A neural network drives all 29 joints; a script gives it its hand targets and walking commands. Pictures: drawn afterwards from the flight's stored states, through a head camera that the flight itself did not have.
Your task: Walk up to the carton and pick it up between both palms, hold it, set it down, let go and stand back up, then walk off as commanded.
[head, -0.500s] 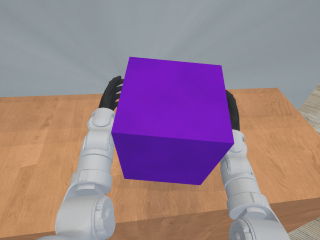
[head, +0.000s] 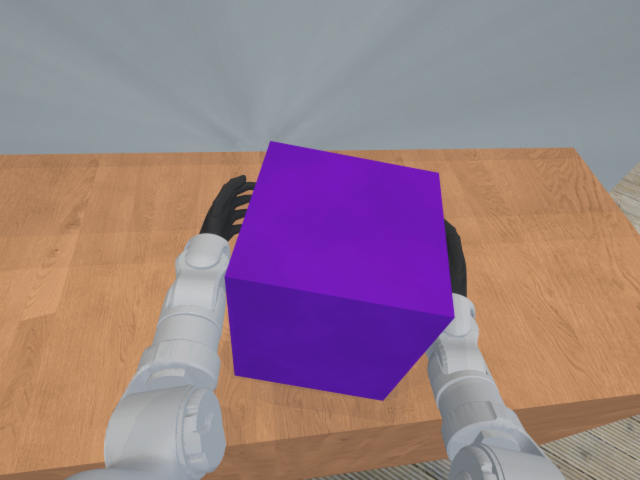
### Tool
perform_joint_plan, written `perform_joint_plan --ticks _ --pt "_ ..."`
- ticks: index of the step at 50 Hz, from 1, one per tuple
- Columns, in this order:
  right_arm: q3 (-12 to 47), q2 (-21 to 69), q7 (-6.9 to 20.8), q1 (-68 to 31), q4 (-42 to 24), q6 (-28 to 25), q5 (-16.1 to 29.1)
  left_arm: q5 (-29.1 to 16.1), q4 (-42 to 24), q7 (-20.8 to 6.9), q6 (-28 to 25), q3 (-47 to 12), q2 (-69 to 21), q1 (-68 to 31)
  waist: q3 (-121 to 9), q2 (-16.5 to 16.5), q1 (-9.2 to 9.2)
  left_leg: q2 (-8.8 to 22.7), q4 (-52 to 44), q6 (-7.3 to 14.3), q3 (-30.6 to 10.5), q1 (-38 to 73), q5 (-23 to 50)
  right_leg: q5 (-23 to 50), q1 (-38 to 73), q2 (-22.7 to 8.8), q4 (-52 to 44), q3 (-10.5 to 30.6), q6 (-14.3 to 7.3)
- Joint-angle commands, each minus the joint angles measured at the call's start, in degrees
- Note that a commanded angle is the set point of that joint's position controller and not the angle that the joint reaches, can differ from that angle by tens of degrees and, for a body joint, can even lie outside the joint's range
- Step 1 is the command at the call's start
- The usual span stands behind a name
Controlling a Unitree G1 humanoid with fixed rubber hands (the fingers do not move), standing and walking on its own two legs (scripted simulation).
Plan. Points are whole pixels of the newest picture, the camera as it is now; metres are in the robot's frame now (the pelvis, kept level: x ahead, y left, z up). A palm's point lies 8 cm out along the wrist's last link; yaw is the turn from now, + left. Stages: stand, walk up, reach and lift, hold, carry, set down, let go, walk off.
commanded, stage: set down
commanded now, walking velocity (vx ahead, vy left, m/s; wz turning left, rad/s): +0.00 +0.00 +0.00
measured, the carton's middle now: (330, 280) +0.36 -0.02 +0.03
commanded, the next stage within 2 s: none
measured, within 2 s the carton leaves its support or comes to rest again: rests again in 1.06 s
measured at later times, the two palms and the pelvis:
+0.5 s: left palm (227, 257) +0.39 +0.11 +0.03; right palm (454, 316) +0.30 -0.18 +0.02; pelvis -0.03 +0.00 +0.00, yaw +0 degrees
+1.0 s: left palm (226, 249) +0.41 +0.12 +0.02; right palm (446, 301) +0.33 -0.18 +0.02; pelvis -0.01 +0.00 +0.00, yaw +0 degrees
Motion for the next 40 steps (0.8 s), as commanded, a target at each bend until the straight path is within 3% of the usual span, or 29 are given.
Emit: perform_joint_plan --ticks 1,3,5,6,7,8,10,12,13,14,16,17,18,20,21,22,25,26,27,28,29,30,31,33,34,35,38,39,40 --pt "19.3 28.2 2.5 -34.0 -8.2 -10.4 -1.5 -0.3 -4.1 -5.3 -5.8 -23.0 -35.5 -26.2 -40.2 13.2 -3.8 1.6 7.7 -9.6 2.5 15.5 46.5 36.2 7.6 4.2 5.8 -7.4 1.7" --pt "20.4 29.6 4.2 -35.7 -9.7 -14.6 -1.9 -2.1 -10.7 -2.0 -11.3 -27.6 -36.3 -31.4 -53.5 18.4 -1.8 3.6 12.1 -11.8 0.9 24.1 62.2 27.4 -3.0 5.9 4.0 -9.2 -1.3" --pt "17.9 28.0 5.6 -37.4 -8.9 -17.2 -5.4 -4.3 -7.2 0.3 -15.6 -28.3 -36.2 -32.4 -57.3 15.9 -1.16 3.9 13.0 -11.4 1.4 21.7 65.4 27.8 -3.2 5.8 1.7 -9.2 -3.6" --pt "17.8 28.4 6.4 -36.4 -6.3 -17.0 -6.9 -3.4 -4.7 1.0 -17.0 -25.3 -35.4 -32.6 -54.5 13.8 0.59 3.4 11.9 -11.1 2.0 18.1 62.1 27.0 -1.1 5.4 1.1 -8.7 -3.5" --pt "15.9 28.3 6.8 -34.1 -1.5 -16.9 -8.4 -2.4 -0.6 0.4 -17.6 -24.2 -35.4 -30.9 -49.6 11.8 -1.97 4.0 10.6 -10.5 1.2 19.2 59.6 24.9 -1.7 4.9 0.9 -8.9 -2.4" --pt "13.4 27.9 6.8 -33.2 4.4 -15.0 -8.7 -1.1 6.6 -0.3 -16.4 -20.1 -33.3 -29.8 -39.7 9.9 -1.56 3.2 9.1 -9.2 2.4 15.3 53.1 22.7 -0.5 3.7 -1.1 -7.8 -3.0" --pt "11.1 28.4 5.6 -27.5 11.0 -11.8 -10.7 3.0 19.0 -3.7 -13.2 -14.5 -32.0 -23.2 -21.1 4.0 -2.49 1.5 2.6 -6.1 4.1 6.9 29.3 23.0 6.3 1.8 -0.3 -7.3 -0.9" --pt "7.0 26.3 4.8 -25.9 13.2 -8.0 -10.2 4.9 22.4 -6.6 -9.7 -8.4 -30.1 -22.7 -9.8 1.9 -1.83 1.1 -2.5 -3.8 5.5 2.5 14.1 16.7 11.2 1.6 -1.0 -5.8 0.2" --pt "6.5 26.9 4.6 -25.6 11.6 -6.8 -10.2 5.6 20.5 -7.3 -8.8 -8.6 -32.0 -22.9 -10.6 2.2 -2.34 0.8 -3.5 -3.7 5.7 3.8 11.4 15.2 11.6 1.6 -0.9 -5.9 0.1" --pt "7.3 26.4 4.1 -27.6 8.4 -6.3 -8.9 6.4 22.1 -7.9 -7.3 -6.8 -31.6 -23.3 -9.6 2.6 -0.51 1.0 -3.6 -3.2 5.6 3.3 11.0 14.0 12.5 2.0 -0.8 -5.4 0.4" --pt "7.0 26.8 3.7 -30.6 4.2 -7.3 -9.0 5.1 18.2 -7.2 -8.0 -9.0 -32.4 -24.9 -19.5 4.3 -1.5 1.0 -2.6 -4.1 5.0 5.1 14.8 17.0 10.5 2.3 0.2 -5.6 0.5" --pt "6.9 26.7 4.4 -33.9 2.4 -7.2 -9.7 4.7 18.5 -6.8 -9.4 -8.3 -30.5 -29.1 -21.6 5.2 0.21 0.4 -2.6 -4.0 5.4 3.0 14.0 15.8 10.1 2.2 1.0 -5.7 0.0" --pt "4.9 26.3 4.1 -34.8 3.0 -8.2 -10.0 4.0 15.5 -6.0 -10.5 -11.6 -32.3 -32.8 -27.1 8.1 -2.36 0.8 -1.2 -5.8 4.6 3.5 15.8 16.3 7.8 2.1 1.2 -6.2 0.4" --pt "6.5 27.9 4.7 -39.4 -1.6 -11.4 -11.0 2.2 10.9 -3.9 -14.6 -15.3 -34.1 -36.5 -40.6 10.2 -1.59 0.7 1.5 -7.4 4.3 5.2 23.2 21.6 5.9 2.9 3.2 -7.2 -0.2" --pt "6.0 28.6 5.2 -41.5 -0.7 -12.5 -11.6 1.2 12.1 -3.0 -16.5 -16.0 -33.7 -39.6 -42.6 10.6 -1.92 0.7 1.8 -7.0 4.2 3.1 20.0 19.1 4.2 2.7 3.4 -7.2 -0.8" --pt "7.2 30.5 6.0 -45.0 -5.6 -13.0 -11.5 0.6 11.6 -1.8 -17.9 -17.3 -34.1 -42.4 -49.5 10.6 0.24 0.4 2.3 -7.1 5.1 1.9 17.9 17.9 3.6 3.0 4.1 -7.5 -1.1" --pt "7.1 31.9 6.6 -40.9 -0.2 -13.5 -13.6 0.7 15.3 -1.7 -21.7 -15.3 -32.6 -40.1 -45.0 8.4 -0.09 0.3 2.0 -6.1 5.4 -2.5 16.2 21.2 6.0 1.9 4.7 -6.3 -0.8" --pt "5.6 32.3 6.9 -36.4 6.4 -12.3 -14.7 3.2 21.1 -2.5 -21.2 -10.1 -30.3 -35.6 -36.6 6.5 0.76 0.3 1.0 -5.1 6.2 -5.0 13.7 20.5 7.5 1.2 4.1 -5.8 -0.5" --pt "3.0 30.1 6.7 -36.5 7.3 -11.4 -16.2 4.2 25.7 -3.4 -20.0 -7.4 -29.1 -34.5 -30.1 4.0 0.62 0.1 -0.7 -4.2 6.1 -6.2 6.8 15.4 8.0 0.9 3.3 -5.8 -0.2" --pt "2.8 30.3 6.7 -34.6 9.5 -9.7 -16.0 6.1 29.2 -4.2 -18.5 -3.7 -28.2 -32.4 -22.8 2.7 2.45 0.2 -3.0 -3.0 6.3 -7.2 2.0 9.2 8.1 0.2 1.8 -4.7 -0.2" --pt "0.2 30.0 6.1 -33.7 10.2 -9.4 -16.3 5.7 27.8 -4.9 -17.5 -4.7 -29.0 -32.9 -21.2 3.6 0.0 0.2 -3.4 -3.1 6.7 -6.2 2.3 9.1 7.1 0.7 1.0 -5.0 -0.2" --pt "-1.0 30.9 6.2 -32.8 12.9 -8.4 -16.6 7.6 27.6 -4.8 -17.1 -3.7 -28.3 -32.6 -19.6 5.1 -0.56 0.3 -4.9 -2.9 6.1 -5.0 -0.6 5.3 6.2 0.3 0.5 -5.4 0.0" --pt "0.0 30.6 6.2 -33.1 11.9 -7.7 -15.7 7.9 27.4 -5.0 -15.8 -3.0 -29.3 -30.6 -18.0 4.5 0.32 0.2 -4.6 -2.6 6.1 -4.4 0.5 6.0 6.5 0.9 0.8 -5.1 0.0" --pt "-0.3 29.3 6.3 -34.2 9.0 -8.9 -14.4 7.0 25.0 -4.7 -15.2 -5.6 -30.9 -30.8 -23.7 7.8 -0.7 0.8 -3.3 -4.0 5.2 0.1 6.4 9.4 4.3 1.8 1.1 -6.5 -0.6" --pt "-0.9 28.9 5.9 -32.4 10.2 -8.8 -14.3 7.5 25.8 -4.9 -15.1 -4.2 -30.6 -29.8 -23.2 6.1 -0.82 0.8 -2.8 -4.0 5.3 1.3 9.2 11.5 5.3 2.0 1.0 -6.0 -0.7" --pt "1.7 30.1 6.0 -32.4 8.4 -9.4 -14.1 7.0 25.0 -5.0 -16.0 -4.3 -30.8 -30.8 -25.7 6.5 0.27 0.2 -1.8 -4.3 5.9 -1.7 10.5 15.0 8.5 1.4 2.2 -5.1 -0.3" --pt "2.2 31.3 5.9 -36.5 3.7 -12.2 -15.0 5.8 23.2 -4.1 -19.2 -7.9 -31.2 -34.5 -38.8 8.2 -0.69 0.5 0.3 -5.5 4.9 -1.9 16.0 20.6 7.8 1.7 4.2 -5.5 -0.3" --pt "4.5 32.0 6.6 -38.1 3.0 -13.8 -14.6 4.4 21.2 -3.3 -21.6 -8.7 -31.4 -35.1 -42.0 7.5 1.47 0.8 1.5 -5.6 4.6 -2.5 20.4 24.0 8.2 2.1 5.8 -5.4 -0.1" --pt "4.2 32.1 6.9 -37.9 4.2 -14.8 -15.5 5.7 20.7 -2.5 -23.0 -8.4 -30.9 -34.6 -44.7 8.1 1.61 0.4 3.3 -6.0 4.9 -3.7 23.1 26.3 7.4 2.0 6.8 -5.0 -0.3"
